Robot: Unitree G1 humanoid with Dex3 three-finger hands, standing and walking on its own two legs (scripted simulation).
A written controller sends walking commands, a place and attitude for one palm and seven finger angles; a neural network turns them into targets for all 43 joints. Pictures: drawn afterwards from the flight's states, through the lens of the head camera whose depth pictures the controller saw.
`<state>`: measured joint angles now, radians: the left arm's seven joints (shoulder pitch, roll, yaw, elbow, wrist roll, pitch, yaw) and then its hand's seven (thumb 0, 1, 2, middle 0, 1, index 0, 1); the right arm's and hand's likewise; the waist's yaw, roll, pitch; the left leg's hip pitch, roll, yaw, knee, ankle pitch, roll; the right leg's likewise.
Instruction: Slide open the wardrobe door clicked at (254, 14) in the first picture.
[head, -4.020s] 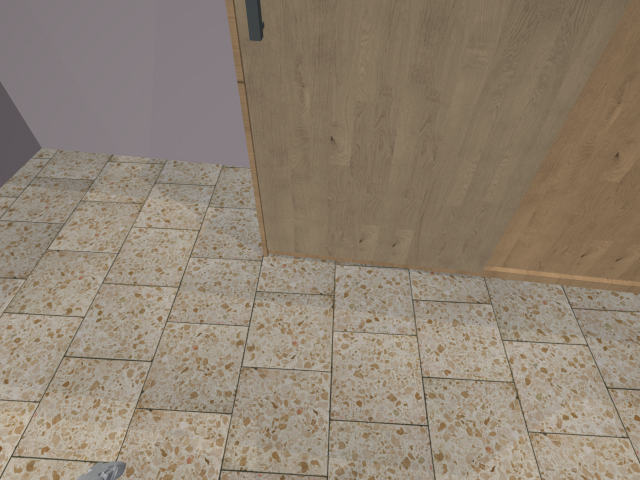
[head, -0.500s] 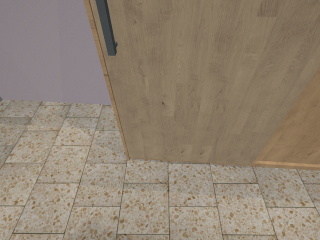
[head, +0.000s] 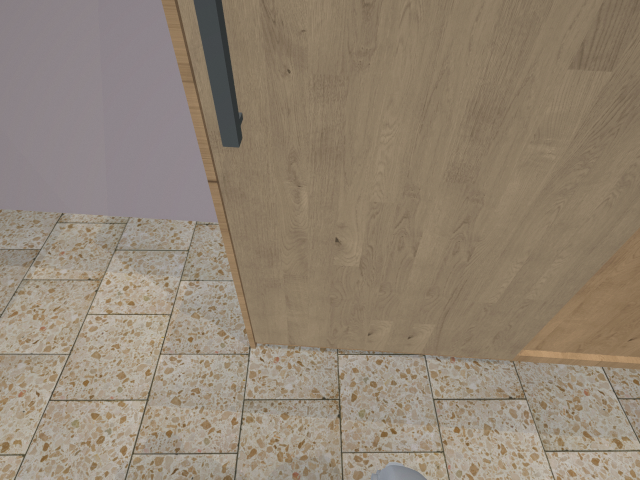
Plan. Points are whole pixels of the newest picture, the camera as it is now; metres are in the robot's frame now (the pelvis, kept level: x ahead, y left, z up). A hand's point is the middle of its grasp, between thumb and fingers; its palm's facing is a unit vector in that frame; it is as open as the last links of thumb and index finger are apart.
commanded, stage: take the last steps up to it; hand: left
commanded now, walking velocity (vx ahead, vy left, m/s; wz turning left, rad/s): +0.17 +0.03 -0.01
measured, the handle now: (222, 48) +0.59 +0.17 +0.24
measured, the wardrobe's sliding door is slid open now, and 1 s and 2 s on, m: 0.00 0.00 0.00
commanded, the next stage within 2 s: come to a stop and stand still in 0.04 s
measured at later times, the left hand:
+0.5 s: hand out of the picture +0.15 +0.19 -0.18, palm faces +0.10 -0.97 -0.23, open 7.3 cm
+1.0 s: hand out of the picture +0.06 +0.18 -0.18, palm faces +0.05 -0.98 -0.21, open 7.4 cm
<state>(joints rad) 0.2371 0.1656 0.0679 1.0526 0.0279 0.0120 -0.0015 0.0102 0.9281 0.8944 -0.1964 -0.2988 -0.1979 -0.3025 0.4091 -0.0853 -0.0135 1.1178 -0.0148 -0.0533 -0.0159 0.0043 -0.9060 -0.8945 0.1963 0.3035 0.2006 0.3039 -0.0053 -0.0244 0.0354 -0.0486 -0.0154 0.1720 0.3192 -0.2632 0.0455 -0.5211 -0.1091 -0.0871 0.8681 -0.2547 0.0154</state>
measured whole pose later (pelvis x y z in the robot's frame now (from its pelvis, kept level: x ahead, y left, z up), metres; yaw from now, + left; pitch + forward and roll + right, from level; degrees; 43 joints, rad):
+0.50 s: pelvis +0.09 +0.00 -0.01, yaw +2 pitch -1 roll +0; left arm 0.16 0.17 0.06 1.00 0.03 0.02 0.03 0.00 0.92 0.89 -0.20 -0.30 -0.20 -0.30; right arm 0.13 -0.20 -0.06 0.98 -0.01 0.04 -0.01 0.00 -0.91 -0.90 0.19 0.30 0.20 0.30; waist 0.02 0.00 0.09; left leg -0.41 0.05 0.05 0.81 -0.40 -0.06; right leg -0.31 -0.08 -0.16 0.54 -0.21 -0.02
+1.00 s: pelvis +0.05 +0.00 -0.01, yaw +1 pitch -1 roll +0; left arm 0.28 0.18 0.04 1.08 0.02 0.03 0.02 0.01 0.91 0.89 -0.20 -0.30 -0.20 -0.30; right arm 0.25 -0.17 -0.05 1.06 -0.01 0.02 -0.02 0.00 -0.92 -0.89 0.20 0.30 0.20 0.30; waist -0.01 0.00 0.02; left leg -0.30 0.05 0.09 0.46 -0.14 -0.01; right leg -0.15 -0.04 -0.04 0.45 -0.29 0.01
